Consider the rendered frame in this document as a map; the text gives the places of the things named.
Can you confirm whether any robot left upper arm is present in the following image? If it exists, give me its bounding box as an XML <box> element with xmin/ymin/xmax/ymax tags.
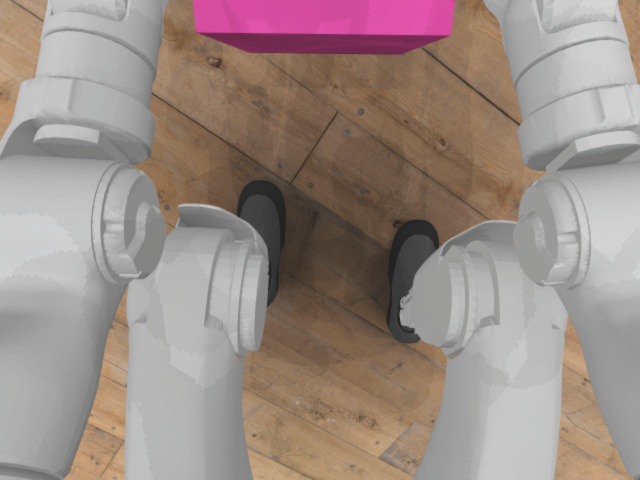
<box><xmin>0</xmin><ymin>155</ymin><xmax>166</xmax><ymax>480</ymax></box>

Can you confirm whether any right robot forearm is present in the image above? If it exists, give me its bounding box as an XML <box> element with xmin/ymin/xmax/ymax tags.
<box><xmin>483</xmin><ymin>0</ymin><xmax>640</xmax><ymax>174</ymax></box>

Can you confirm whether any robot right foot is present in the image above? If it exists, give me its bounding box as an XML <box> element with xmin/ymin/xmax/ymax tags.
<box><xmin>387</xmin><ymin>220</ymin><xmax>439</xmax><ymax>343</ymax></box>

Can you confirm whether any robot right upper arm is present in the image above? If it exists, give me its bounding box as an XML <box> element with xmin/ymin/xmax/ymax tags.
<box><xmin>513</xmin><ymin>161</ymin><xmax>640</xmax><ymax>480</ymax></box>

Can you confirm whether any left robot forearm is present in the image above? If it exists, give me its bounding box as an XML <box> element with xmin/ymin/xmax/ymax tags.
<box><xmin>0</xmin><ymin>0</ymin><xmax>171</xmax><ymax>165</ymax></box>

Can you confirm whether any left robot shin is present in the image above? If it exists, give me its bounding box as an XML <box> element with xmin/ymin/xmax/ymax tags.
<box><xmin>126</xmin><ymin>204</ymin><xmax>269</xmax><ymax>330</ymax></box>

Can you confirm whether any carton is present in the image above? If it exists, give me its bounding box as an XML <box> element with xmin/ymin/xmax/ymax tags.
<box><xmin>193</xmin><ymin>0</ymin><xmax>455</xmax><ymax>55</ymax></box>

